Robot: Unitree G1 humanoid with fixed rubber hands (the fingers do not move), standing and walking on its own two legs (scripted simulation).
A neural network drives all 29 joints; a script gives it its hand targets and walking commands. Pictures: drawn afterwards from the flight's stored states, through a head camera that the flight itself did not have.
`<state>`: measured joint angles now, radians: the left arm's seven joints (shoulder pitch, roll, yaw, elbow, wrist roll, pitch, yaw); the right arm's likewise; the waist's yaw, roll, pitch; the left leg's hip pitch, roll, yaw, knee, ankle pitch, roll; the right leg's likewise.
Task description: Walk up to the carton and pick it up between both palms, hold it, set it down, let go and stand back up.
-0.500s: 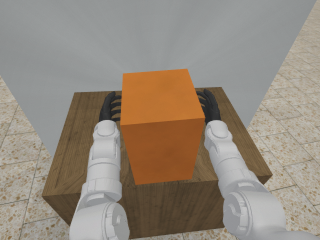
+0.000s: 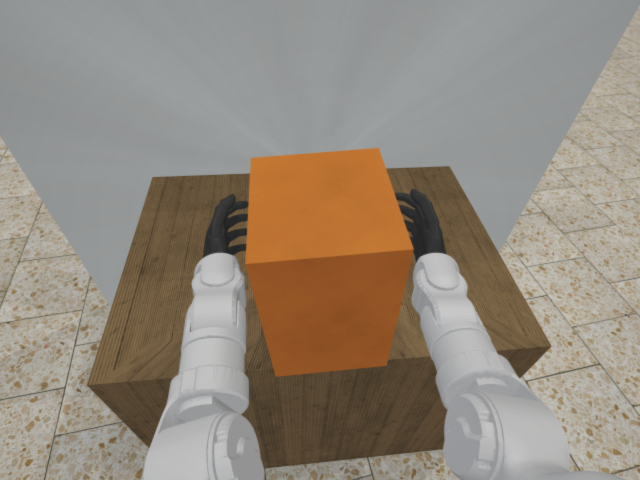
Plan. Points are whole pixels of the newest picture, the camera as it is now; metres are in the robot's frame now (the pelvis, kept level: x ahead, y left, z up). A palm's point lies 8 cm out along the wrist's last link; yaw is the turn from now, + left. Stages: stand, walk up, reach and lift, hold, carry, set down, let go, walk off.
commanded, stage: set down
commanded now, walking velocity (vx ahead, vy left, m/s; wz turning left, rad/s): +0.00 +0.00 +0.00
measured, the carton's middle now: (323, 269) +0.41 +0.01 +0.01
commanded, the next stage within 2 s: none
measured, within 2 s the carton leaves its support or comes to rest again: rests again in 0.26 s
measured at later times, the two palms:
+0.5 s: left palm (226, 260) +0.37 +0.14 +0.08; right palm (429, 259) +0.38 -0.13 +0.08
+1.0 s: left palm (231, 261) +0.38 +0.14 +0.08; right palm (431, 262) +0.38 -0.14 +0.08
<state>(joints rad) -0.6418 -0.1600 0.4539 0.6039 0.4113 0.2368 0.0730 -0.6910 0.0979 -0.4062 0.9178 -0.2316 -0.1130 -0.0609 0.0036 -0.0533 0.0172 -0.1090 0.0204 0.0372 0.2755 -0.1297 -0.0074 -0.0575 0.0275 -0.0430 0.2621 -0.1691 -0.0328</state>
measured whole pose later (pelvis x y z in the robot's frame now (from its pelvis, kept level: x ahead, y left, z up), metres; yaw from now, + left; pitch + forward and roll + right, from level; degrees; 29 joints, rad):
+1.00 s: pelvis +0.00 +0.00 +0.00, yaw -1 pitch -1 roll +0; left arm -0.60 -0.24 0.51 0.55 0.48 0.11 0.05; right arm -0.63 0.14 -0.50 0.84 -0.34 -0.20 -0.01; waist 0.02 -0.05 0.06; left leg -0.11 0.03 0.07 0.27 -0.13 0.00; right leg -0.08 0.02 -0.05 0.27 -0.17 -0.03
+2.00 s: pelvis +0.01 +0.01 -0.01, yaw -3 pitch +11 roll -1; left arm -0.71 -0.04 0.25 1.00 0.16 -0.14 0.20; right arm -0.80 -0.11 -0.07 1.23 0.10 -0.24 -0.10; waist 0.06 -0.01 -0.11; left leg -0.43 0.07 0.10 0.46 -0.21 0.00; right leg -0.37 0.05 -0.04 0.37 -0.19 -0.03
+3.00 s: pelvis -0.02 +0.00 +0.00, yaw -1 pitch +4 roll -1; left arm -0.84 0.24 0.11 0.50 -0.15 0.59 0.14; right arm -0.96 -0.39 0.04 0.91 0.44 0.31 -0.05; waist 0.02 -0.03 -0.10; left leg -0.30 0.04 0.05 0.37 -0.14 -0.01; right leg -0.24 0.04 -0.05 0.32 -0.15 -0.04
